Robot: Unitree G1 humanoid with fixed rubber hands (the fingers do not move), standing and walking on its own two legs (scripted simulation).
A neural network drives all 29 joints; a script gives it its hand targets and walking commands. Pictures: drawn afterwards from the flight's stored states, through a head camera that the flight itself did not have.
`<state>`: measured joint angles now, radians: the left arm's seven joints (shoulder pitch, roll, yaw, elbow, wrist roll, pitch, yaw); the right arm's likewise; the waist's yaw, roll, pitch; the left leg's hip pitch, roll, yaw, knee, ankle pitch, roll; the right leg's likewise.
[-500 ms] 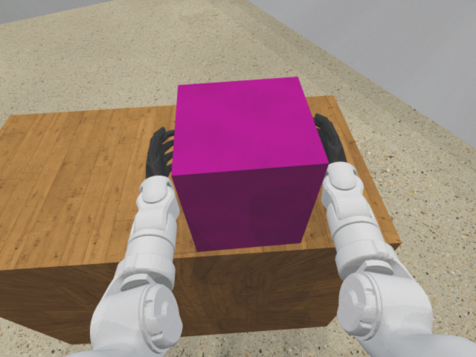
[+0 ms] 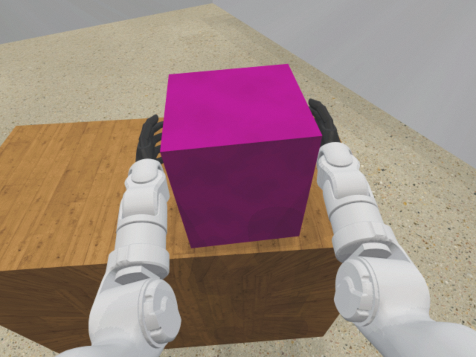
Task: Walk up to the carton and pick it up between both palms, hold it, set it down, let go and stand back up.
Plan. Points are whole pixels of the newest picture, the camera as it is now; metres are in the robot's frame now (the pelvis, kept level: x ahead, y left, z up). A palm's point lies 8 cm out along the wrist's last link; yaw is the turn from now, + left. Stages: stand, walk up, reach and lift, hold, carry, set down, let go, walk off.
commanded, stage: reach and lift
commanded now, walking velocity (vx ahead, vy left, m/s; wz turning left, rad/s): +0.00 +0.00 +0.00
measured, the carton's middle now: (237, 159) +0.44 -0.03 +0.11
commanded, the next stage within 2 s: none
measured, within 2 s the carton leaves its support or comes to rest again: neither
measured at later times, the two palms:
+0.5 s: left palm (132, 160) +0.40 +0.14 +0.17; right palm (324, 141) +0.39 -0.16 +0.18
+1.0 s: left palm (115, 157) +0.37 +0.15 +0.20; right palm (328, 139) +0.36 -0.15 +0.21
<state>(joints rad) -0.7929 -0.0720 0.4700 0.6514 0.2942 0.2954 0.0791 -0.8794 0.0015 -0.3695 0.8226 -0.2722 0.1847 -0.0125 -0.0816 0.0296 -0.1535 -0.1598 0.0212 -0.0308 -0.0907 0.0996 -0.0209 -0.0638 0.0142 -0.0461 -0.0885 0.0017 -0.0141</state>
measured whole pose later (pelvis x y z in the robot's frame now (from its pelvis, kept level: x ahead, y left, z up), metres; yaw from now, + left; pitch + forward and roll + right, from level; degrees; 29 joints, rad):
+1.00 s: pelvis -0.02 +0.01 +0.00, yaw -3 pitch +0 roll +0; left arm -0.69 -0.03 0.36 0.14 0.25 0.80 0.03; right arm -0.82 -0.09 -0.01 0.50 0.15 0.54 -0.17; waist -0.07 0.01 -0.07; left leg -0.01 0.02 0.02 -0.06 0.08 -0.01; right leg 0.02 0.01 0.01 0.02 -0.04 0.00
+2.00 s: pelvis -0.02 +0.01 +0.00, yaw -4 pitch -3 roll +0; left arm -0.74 0.01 0.36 -0.11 0.32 1.15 -0.08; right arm -0.87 -0.10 0.00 0.28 0.27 0.83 -0.28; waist -0.08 0.01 -0.05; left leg 0.06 0.02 0.03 -0.09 0.08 -0.01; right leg 0.07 0.01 0.03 0.02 -0.05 0.00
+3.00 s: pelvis -0.02 +0.01 +0.00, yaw -5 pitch -1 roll +0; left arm -0.84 0.05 0.37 0.00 0.30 1.20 -0.09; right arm -0.99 -0.13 -0.02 0.36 0.32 0.91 -0.33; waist -0.07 0.02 -0.12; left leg -0.01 0.02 0.03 -0.03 0.06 -0.01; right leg 0.00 0.02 0.05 0.08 -0.06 0.00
